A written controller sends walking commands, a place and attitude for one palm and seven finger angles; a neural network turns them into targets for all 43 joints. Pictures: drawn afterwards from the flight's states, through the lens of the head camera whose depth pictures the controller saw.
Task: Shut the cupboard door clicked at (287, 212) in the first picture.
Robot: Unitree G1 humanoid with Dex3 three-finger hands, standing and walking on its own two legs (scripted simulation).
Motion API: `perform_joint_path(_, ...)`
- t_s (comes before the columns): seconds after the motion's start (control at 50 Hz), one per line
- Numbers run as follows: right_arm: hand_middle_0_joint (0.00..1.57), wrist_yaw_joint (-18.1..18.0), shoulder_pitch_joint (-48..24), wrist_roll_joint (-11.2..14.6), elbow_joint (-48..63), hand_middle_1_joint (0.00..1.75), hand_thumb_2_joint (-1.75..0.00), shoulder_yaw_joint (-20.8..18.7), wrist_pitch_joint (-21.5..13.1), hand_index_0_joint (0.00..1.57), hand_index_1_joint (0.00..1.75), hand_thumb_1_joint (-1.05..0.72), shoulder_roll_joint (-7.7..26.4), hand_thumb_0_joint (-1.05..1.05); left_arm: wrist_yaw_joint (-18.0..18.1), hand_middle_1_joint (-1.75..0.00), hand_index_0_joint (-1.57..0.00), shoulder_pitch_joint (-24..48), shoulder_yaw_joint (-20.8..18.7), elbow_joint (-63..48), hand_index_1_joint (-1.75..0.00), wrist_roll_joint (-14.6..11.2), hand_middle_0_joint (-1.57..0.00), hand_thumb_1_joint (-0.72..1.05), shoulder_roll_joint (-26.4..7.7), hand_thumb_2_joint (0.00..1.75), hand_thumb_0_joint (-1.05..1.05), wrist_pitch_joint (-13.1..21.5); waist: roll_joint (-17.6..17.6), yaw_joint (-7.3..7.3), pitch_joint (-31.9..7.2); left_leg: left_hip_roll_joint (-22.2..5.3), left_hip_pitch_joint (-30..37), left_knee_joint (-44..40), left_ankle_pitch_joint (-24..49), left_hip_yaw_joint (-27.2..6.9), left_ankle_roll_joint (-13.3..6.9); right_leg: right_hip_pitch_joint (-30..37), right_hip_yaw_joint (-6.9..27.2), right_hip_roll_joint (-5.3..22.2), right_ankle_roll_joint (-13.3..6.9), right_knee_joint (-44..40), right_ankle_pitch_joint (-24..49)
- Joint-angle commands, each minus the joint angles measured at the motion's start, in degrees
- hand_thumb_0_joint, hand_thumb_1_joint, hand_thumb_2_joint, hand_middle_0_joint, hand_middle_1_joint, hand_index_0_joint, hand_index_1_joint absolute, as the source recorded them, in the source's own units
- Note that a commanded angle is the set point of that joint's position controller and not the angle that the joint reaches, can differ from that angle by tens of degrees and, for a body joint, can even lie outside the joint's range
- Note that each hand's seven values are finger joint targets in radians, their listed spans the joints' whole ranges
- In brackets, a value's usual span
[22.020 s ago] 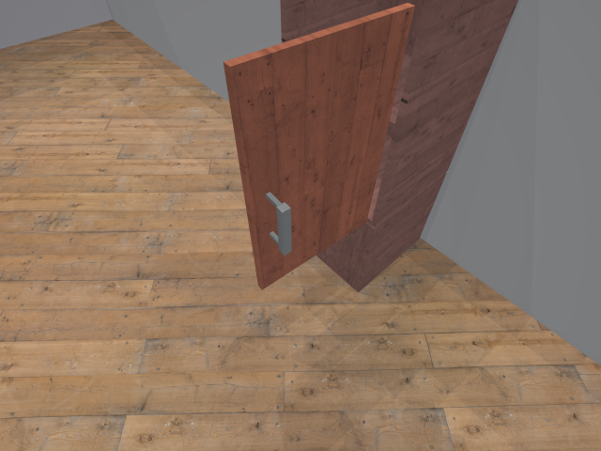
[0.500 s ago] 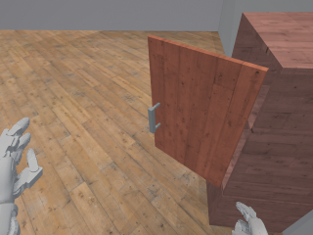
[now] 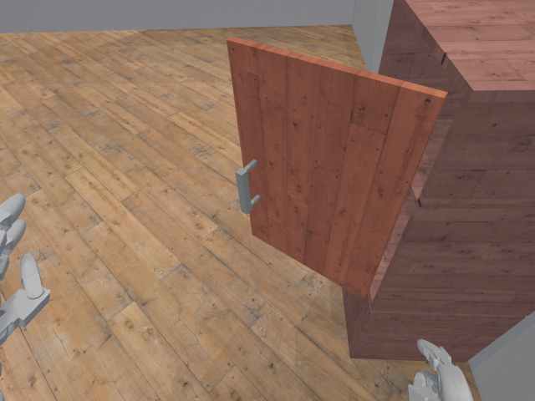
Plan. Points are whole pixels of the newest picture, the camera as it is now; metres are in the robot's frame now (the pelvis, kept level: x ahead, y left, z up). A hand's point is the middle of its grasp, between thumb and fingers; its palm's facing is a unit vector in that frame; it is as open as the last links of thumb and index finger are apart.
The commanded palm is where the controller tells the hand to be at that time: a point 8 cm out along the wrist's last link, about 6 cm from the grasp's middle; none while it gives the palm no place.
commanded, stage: step back with the hand held close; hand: left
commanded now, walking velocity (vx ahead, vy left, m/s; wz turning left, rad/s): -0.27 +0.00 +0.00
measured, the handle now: (249, 187) +0.61 +0.10 -0.09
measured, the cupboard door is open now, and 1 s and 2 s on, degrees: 57 57 57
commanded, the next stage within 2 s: stop stepping back and stand still in 1.66 s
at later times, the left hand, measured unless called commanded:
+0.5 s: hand out of the picture +0.14 +0.29 +0.16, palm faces +0.46 -0.76 -0.46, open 7.4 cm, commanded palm +0.08 +0.31 +0.18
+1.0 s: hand out of the picture +0.12 +0.27 +0.16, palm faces +0.44 -0.77 -0.46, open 7.4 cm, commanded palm +0.05 +0.31 +0.18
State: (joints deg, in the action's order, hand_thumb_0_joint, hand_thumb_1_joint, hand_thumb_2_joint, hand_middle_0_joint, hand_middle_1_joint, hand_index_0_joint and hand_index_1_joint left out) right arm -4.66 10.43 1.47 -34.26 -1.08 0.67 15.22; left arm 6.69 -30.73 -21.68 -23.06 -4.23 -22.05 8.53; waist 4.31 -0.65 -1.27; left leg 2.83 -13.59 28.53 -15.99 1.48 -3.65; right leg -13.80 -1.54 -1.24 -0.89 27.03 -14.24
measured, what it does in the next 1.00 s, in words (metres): shifts its weight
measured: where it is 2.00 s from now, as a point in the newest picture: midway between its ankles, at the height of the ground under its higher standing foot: outside the picture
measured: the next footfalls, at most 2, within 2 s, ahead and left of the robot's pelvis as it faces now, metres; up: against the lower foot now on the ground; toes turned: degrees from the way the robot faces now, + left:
left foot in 1.60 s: -0.18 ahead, +0.12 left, +0.00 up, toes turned +0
right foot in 1.82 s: -0.30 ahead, -0.10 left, +0.00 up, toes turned +2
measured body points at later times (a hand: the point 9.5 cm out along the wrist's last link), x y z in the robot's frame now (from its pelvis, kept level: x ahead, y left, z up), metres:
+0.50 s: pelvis -0.06 +0.02 -0.02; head -0.05 +0.02 +0.43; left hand +0.11 +0.32 +0.18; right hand +0.11 -0.23 -0.09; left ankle -0.01 +0.07 -0.74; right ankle +0.00 -0.11 -0.74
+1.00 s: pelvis -0.09 +0.01 -0.02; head -0.08 +0.04 +0.43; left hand +0.09 +0.31 +0.19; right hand +0.06 -0.24 -0.10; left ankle -0.01 +0.07 -0.74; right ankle +0.00 -0.11 -0.74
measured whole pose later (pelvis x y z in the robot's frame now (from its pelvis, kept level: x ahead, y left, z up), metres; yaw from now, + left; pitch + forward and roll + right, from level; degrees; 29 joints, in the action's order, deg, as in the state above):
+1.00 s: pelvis -0.09 +0.01 -0.02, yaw +0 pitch +1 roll -2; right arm -3.9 13.3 0.1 -33.7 -0.3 -2.4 13.3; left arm 9.0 -30.0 -26.8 -31.0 -0.5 -24.6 15.4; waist -1.1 1.4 -0.3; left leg 1.9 -28.0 40.8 -15.1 2.8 -5.0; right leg -26.7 -2.1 -1.0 0.0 36.4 -10.9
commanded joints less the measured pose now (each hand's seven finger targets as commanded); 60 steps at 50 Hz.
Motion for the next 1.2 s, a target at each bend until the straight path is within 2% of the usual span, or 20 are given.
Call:
perform_joint_path(0.0,0.20,-1.14,-5.84,0.09,11.26,0.30,-0.90,-2.10,-1.26,0.20,0.30,-0.90,5.56,0.00,1.74,-0.30,-0.20,0.38,-10.26,-12.93,-0.30,-0.43,-0.20,0.90,-13.60,0.90,0.00,3.62,-2.38,0.12,-10.25,-8.36,-1.29,-2.35,26.99,-6.29,1.84,7.80,5.55,6.42,-0.38,3.02,26.57)
perform_joint_path(0.1,0.20,-1.21,-5.55,0.05,12.18,0.30,-0.90,-2.16,-0.64,0.20,0.30,-0.90,5.96,0.00,1.98,-0.30,-0.20,-0.94,-10.27,-13.87,-0.30,-0.30,-0.20,0.90,-13.36,0.90,0.00,3.57,-2.40,0.23,-8.66,-9.04,-7.65,-4.10,17.91,-7.80,0.96,7.92,6.34,5.72,-0.13,4.01,20.36)
perform_joint_path(0.22,0.20,-1.40,-5.14,-0.25,12.55,0.30,-0.90,-2.03,-1.68,0.20,0.30,-0.90,6.61,0.00,2.39,-0.30,-0.20,0.63,-11.10,-15.25,-0.30,0.74,-0.20,0.90,-13.48,0.90,0.00,4.87,0.64,0.27,-5.87,-10.59,-19.73,-9.15,-0.86,-10.62,-1.39,11.97,5.96,3.34,0.98,6.87,12.44)
perform_joint_path(0.26,0.20,-1.55,-5.31,-0.48,12.48,0.30,-0.90,-2.18,-2.30,0.20,0.30,-0.90,6.94,0.00,2.47,-0.30,-0.20,1.40,-12.43,-15.80,-0.30,1.17,-0.20,0.90,-14.62,0.90,0.00,5.40,1.15,0.11,-5.39,-10.93,-23.52,-10.37,-6.04,-11.51,-2.02,14.03,5.83,2.68,1.17,8.11,12.10)
perform_joint_path(0.3,0.20,-1.45,-4.62,-0.41,12.51,0.30,-0.90,-2.01,-2.73,0.20,0.30,-0.90,6.66,0.00,2.42,-0.30,-0.20,1.91,-11.14,-15.74,-0.30,1.41,-0.20,0.90,-12.92,0.90,0.00,5.86,0.85,0.43,-5.12,-11.03,-25.72,-10.54,-10.37,-11.83,-2.33,14.49,6.03,2.69,1.09,9.18,11.04)
perform_joint_path(0.36,0.20,-1.35,-4.25,-0.77,12.08,0.30,-0.90,-2.14,-3.52,0.20,0.30,-0.90,7.33,0.00,2.47,-0.30,-0.20,3.98,-11.73,-15.91,-0.30,2.12,-0.20,0.90,-13.36,0.90,0.00,6.46,1.13,0.59,-3.43,-11.54,-30.29,-12.08,-18.27,-13.31,-3.00,15.19,5.91,1.98,1.26,10.52,7.84)
perform_joint_path(0.48,0.20,-0.88,-3.15,-0.84,11.41,0.30,-0.90,-2.02,-4.52,0.20,0.30,-0.90,6.87,0.00,2.65,-0.30,-0.20,5.93,-10.31,-15.69,-0.30,2.83,-0.20,0.90,-11.80,0.90,0.00,7.15,-1.93,0.98,-2.69,-10.09,-32.01,-8.52,-22.54,-12.31,-3.00,13.16,8.55,3.32,0.39,9.36,3.75)
perform_joint_path(0.54,0.20,-0.62,-3.29,-1.09,11.17,0.30,-0.90,-2.04,-4.92,0.20,0.30,-0.90,6.98,0.00,3.00,-0.30,-0.20,6.53,-10.83,-16.83,-0.30,3.15,-0.20,0.90,-12.34,0.90,0.00,7.87,-0.62,1.06,-1.81,-10.08,-33.67,-7.89,-23.64,-12.35,-3.10,11.98,9.22,3.32,0.15,9.49,2.14)
perform_joint_path(0.7,0.20,-0.34,-3.23,-1.57,10.32,0.30,-0.90,-2.38,-5.84,0.20,0.30,-0.90,6.72,0.00,2.85,-0.30,-0.20,5.04,-12.75,-17.71,-0.30,3.21,-0.20,0.90,-12.81,0.90,0.00,9.53,1.08,0.88,-3.93,-12.66,-38.46,-9.41,-21.70,-14.18,-3.65,17.10,7.67,1.41,0.49,15.89,8.93)
perform_joint_path(0.76,0.20,-0.13,-2.57,-1.50,10.01,0.30,-0.90,-2.75,-5.87,0.20,0.30,-0.90,6.85,0.00,2.92,-0.30,-0.20,4.37,-13.62,-17.31,-0.30,3.47,-0.20,0.90,-13.40,0.90,0.00,9.53,-0.95,0.96,-4.62,-11.08,-38.60,-6.56,-23.28,-12.94,-3.02,16.42,10.53,3.21,-0.34,13.58,7.64)
perform_joint_path(0.82,0.20,0.11,-2.44,-1.33,10.17,0.30,-0.90,-2.62,-5.71,0.20,0.30,-0.90,6.37,0.00,3.13,-0.30,-0.20,4.05,-12.82,-17.23,-0.30,3.42,-0.20,0.90,-13.02,0.90,0.00,9.66,-2.96,1.36,-3.65,-8.99,-36.29,-2.27,-23.90,-11.36,-2.09,10.94,14.92,6.10,-1.67,8.42,2.28)
perform_joint_path(0.88,0.20,0.28,-2.19,-1.56,9.81,0.30,-0.90,-2.37,-5.56,0.20,0.30,-0.90,5.65,0.00,3.60,-0.30,-0.20,3.78,-12.47,-18.26,-0.30,3.30,-0.20,0.90,-13.40,0.90,0.00,9.95,-4.01,1.59,-3.58,-7.66,-30.74,-0.29,-19.25,-11.10,-0.97,5.15,15.77,8.31,-2.88,4.30,-0.17)
perform_joint_path(0.9,0.20,0.29,-2.16,-1.55,9.70,0.30,-0.90,-2.33,-5.70,0.20,0.30,-0.90,5.63,0.00,3.69,-0.30,-0.20,3.52,-12.41,-18.94,-0.30,3.16,-0.20,0.90,-13.55,0.90,0.00,10.14,-4.20,1.72,-4.19,-7.64,-28.36,-0.79,-17.49,-10.93,-0.84,3.67,14.52,7.78,-2.56,4.02,-0.12)
perform_joint_path(0.94,0.20,0.00,-2.26,-1.42,9.67,0.30,-0.90,-2.36,-5.90,0.20,0.30,-0.90,6.15,0.00,3.97,-0.30,-0.20,2.52,-13.24,-19.50,-0.30,3.15,-0.20,0.90,-14.06,0.90,0.00,10.57,-0.73,1.74,-5.57,-9.46,-29.68,-5.20,-19.57,-12.42,-1.89,6.54,10.51,4.54,-0.91,7.04,-0.09)
perform_joint_path(0.98,0.20,-0.64,-3.05,-1.55,9.56,0.30,-0.90,-2.57,-6.49,0.20,0.30,-0.90,6.59,0.00,3.87,-0.30,-0.20,2.43,-13.90,-19.85,-0.30,3.45,-0.20,0.90,-13.53,0.90,0.00,10.97,4.31,1.27,-5.93,-13.93,-37.52,-12.64,-23.94,-16.65,-3.65,15.25,6.05,0.27,0.56,15.77,4.29)
perform_joint_path(1.02,0.20,-0.97,-3.37,-1.97,9.34,0.30,-0.90,-3.10,-6.94,0.20,0.30,-0.90,6.90,0.00,3.33,-0.30,-0.20,3.03,-14.39,-18.69,-0.30,3.59,-0.20,0.90,-13.27,0.90,0.00,10.85,7.04,0.86,-5.46,-18.54,-42.12,-17.64,-28.54,-20.25,-5.09,19.79,4.08,-2.96,1.69,22.12,3.97)
perform_joint_path(1.06,0.20,-0.98,-3.66,-2.42,9.11,0.30,-0.90,-3.49,-7.56,0.20,0.30,-0.90,6.78,0.00,2.76,-0.30,-0.20,3.71,-14.64,-18.28,-0.30,3.57,-0.20,0.90,-13.77,0.90,0.00,10.69,5.31,0.65,-4.01,-19.26,-37.85,-17.03,-22.37,-21.35,-5.17,16.24,4.28,-4.17,1.80,22.14,0.69)
perform_joint_path(1.1,0.20,-0.62,-2.75,-2.59,7.72,0.30,-0.90,-3.02,-8.38,0.20,0.30,-0.90,5.52,0.00,2.30,-0.30,-0.20,1.86,-12.19,-17.54,-0.30,2.00,-0.20,0.90,-11.52,0.90,0.00,10.82,2.08,0.76,-4.63,-18.12,-25.05,-12.81,-5.64,-19.49,-4.08,8.59,4.52,-3.19,1.17,14.40,-0.09)
perform_joint_path(1.14,0.20,-0.22,-3.26,-2.80,6.12,0.30,-0.90,-2.66,-8.83,0.20,0.30,-0.90,5.79,0.00,1.88,-0.30,-0.20,2.34,-10.33,-17.81,-0.30,1.57,-0.20,0.90,-10.71,0.90,0.00,10.89,3.57,0.69,-5.84,-17.74,-19.60,-11.75,1.26,-17.69,-3.47,6.74,4.37,-3.16,1.21,10.12,-1.52)
perform_joint_path(1.18,0.20,0.07,-3.47,-2.75,4.83,0.30,-0.90,-2.44,-9.47,0.20,0.30,-0.90,5.22,0.00,1.73,-0.30,-0.20,3.07,-8.73,-19.11,-0.30,1.25,-0.20,0.90,-10.42,0.90,0.00,11.08,4.44,0.51,-9.74,-16.31,-8.88,-8.68,16.71,-15.05,-2.27,3.71,4.08,-2.39,1.29,4.70,2.63)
